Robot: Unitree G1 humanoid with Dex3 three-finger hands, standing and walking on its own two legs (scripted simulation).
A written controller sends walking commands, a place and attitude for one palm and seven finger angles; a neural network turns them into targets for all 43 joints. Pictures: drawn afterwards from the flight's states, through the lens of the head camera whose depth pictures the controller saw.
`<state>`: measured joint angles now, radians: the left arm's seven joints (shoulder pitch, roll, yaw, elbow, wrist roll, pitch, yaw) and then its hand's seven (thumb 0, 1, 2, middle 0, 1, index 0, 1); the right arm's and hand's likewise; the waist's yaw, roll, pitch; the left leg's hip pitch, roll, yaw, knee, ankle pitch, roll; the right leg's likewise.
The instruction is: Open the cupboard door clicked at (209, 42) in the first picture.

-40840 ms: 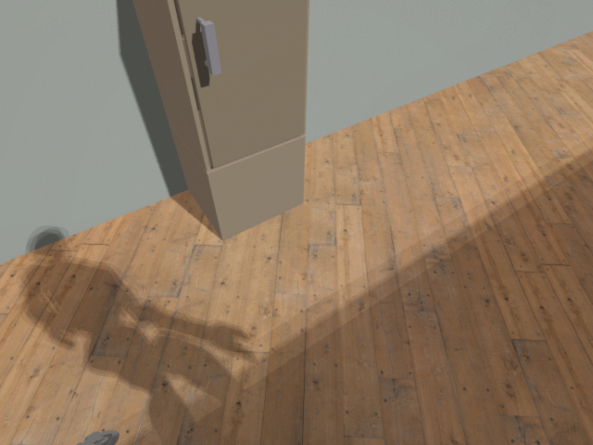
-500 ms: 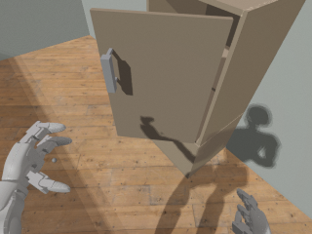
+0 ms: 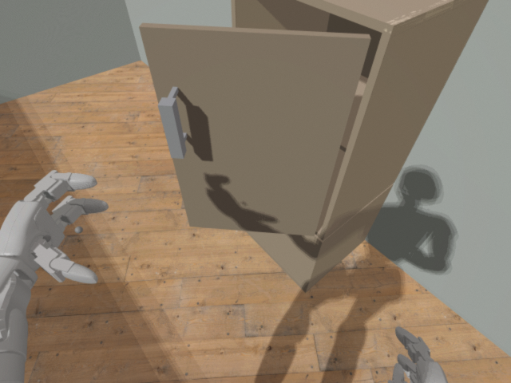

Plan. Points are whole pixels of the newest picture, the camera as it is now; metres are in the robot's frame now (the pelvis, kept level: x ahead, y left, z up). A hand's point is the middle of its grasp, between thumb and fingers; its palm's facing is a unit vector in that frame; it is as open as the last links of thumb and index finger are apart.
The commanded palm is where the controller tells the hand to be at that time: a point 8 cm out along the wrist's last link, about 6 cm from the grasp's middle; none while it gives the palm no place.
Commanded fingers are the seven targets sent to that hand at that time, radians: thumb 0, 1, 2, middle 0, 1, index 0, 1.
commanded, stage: raise the hand with hooked fingers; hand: left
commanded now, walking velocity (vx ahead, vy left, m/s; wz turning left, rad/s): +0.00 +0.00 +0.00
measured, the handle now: (176, 122) +0.57 +0.20 +0.09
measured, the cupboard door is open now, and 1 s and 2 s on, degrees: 45 45 45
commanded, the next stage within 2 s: move the hooked fingers beside the handle in 0.30 s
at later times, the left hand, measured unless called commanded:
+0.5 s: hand (85, 226) +0.30 +0.27 +0.11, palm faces +0.03 -1.00 -0.03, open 14.0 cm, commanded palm +0.28 +0.31 +0.11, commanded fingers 0.00 -0.50 0.30 -0.30 -1.20 -0.30 -1.20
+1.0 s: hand (104, 187) +0.38 +0.27 +0.11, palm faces +0.00 -1.00 +0.00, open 14.0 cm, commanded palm +0.35 +0.32 +0.11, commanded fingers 0.00 -0.50 0.30 -0.30 -1.20 -0.30 -1.20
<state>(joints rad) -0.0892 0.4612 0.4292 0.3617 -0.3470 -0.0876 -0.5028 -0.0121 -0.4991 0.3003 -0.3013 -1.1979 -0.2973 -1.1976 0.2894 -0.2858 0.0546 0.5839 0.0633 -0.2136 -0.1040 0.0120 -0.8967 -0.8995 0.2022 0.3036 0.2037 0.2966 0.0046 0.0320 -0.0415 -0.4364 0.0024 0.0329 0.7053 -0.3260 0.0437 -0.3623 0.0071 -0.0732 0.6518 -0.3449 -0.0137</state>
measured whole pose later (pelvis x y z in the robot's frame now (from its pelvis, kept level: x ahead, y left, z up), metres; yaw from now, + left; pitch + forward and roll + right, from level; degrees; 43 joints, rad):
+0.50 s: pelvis +0.00 -0.01 +0.00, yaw +0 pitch +3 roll -1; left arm -0.12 0.45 0.43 0.41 -0.34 -0.11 -0.50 -0.01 -0.50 0.30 -0.30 -1.20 -0.30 -1.20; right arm 0.26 -0.28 0.06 0.59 0.06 -0.20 -0.12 0.01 -0.90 -0.90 0.20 0.30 0.20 0.30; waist 0.01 0.04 -0.04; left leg -0.43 0.01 0.02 0.69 -0.32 0.03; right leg -0.35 0.01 -0.08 0.65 -0.35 -0.03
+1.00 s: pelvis +0.00 -0.01 -0.01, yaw -1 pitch +7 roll -2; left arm -0.44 0.55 0.47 0.79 -0.28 -0.19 -0.53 -0.01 -0.50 0.30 -0.30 -1.20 -0.30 -1.20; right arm 0.35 -0.30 0.04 0.61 0.06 -0.12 -0.10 0.01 -0.90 -0.90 0.20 0.30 0.20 0.30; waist -0.04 0.02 -0.05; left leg -0.53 0.02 0.04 0.74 -0.34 0.03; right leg -0.46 0.02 -0.06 0.70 -0.36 -0.02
